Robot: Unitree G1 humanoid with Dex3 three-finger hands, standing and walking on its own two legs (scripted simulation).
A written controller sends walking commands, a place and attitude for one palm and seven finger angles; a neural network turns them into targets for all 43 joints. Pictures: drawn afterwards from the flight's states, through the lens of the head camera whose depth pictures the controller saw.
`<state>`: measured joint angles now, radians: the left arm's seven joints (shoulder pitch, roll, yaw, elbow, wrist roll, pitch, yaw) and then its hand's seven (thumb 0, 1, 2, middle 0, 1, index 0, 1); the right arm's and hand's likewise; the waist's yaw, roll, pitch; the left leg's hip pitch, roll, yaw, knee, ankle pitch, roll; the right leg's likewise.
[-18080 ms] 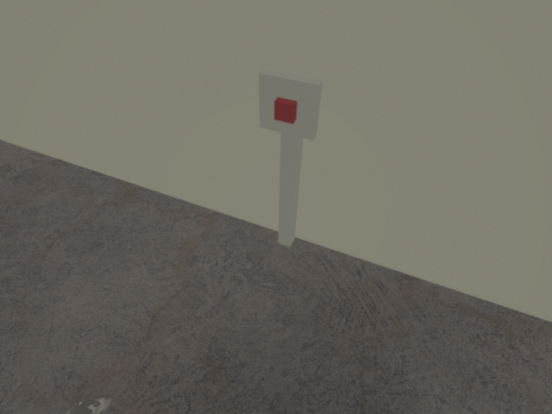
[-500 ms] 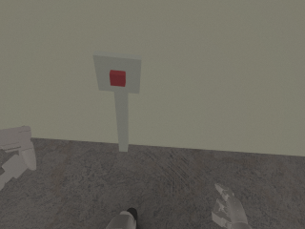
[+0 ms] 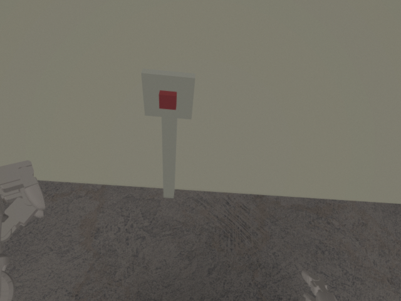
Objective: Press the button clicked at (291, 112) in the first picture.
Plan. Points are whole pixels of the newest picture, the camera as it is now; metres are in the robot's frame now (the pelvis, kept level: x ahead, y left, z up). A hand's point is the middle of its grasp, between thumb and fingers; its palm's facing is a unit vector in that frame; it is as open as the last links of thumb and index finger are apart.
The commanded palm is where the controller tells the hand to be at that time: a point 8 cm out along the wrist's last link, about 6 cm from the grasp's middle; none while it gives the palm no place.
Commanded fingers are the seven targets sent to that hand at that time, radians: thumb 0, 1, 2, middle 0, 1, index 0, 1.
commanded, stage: stop stepping back and stand still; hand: left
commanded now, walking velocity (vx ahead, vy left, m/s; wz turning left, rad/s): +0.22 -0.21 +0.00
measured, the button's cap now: (168, 99) +0.76 +0.15 -0.04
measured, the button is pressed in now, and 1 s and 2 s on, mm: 0 0 0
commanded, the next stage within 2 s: let the arm hang, fingers relaxed in 0.66 s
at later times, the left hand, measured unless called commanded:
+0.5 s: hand (67, 215) +0.19 +0.20 +0.17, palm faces +0.40 -0.83 -0.40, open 3.1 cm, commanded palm +0.14 +0.26 +0.18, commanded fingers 0.00 0.90 0.90 -1.30 -1.50 -1.30 -1.50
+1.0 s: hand out of the picture +0.11 +0.18 -0.13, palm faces -0.01 -0.96 -0.29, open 3.1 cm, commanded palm none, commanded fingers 0.00 0.90 0.90 -0.82 -0.98 -0.82 -0.98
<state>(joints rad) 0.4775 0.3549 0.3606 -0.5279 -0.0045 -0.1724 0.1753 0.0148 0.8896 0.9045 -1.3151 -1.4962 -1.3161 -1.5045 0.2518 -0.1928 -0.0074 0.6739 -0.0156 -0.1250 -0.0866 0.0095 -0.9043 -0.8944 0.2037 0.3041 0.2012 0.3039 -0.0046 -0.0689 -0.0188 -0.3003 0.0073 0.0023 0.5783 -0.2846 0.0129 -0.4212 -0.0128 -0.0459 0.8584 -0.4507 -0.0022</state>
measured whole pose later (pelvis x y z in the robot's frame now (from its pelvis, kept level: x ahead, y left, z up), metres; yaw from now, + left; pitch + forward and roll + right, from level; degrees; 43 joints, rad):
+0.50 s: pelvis +0.01 -0.03 +0.00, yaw +1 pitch -1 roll +0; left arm 0.62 0.34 0.30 -0.59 -0.01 -0.21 0.16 0.02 0.89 0.90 -1.31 -1.50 -1.31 -1.50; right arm 0.25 -0.27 -0.04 0.65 -0.01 -0.10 -0.09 0.01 -0.90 -0.89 0.21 0.30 0.20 0.30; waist 0.01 -0.01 0.00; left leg -0.28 0.03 0.04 0.53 -0.23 0.01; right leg -0.20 -0.01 -0.15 0.56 -0.34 -0.04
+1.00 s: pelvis +0.00 -0.02 -0.01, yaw +1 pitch +0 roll +1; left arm 0.29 0.23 0.01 0.62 0.04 0.06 0.01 0.01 0.91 0.90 -1.12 -1.31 -1.12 -1.32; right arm 0.17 -0.26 0.00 0.82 -0.02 0.02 0.00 0.00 -0.91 -0.89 0.21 0.30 0.20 0.30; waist -0.02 0.02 0.03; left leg -0.36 0.01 0.05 0.60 -0.24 0.01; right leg -0.28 -0.04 -0.14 0.64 -0.36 -0.04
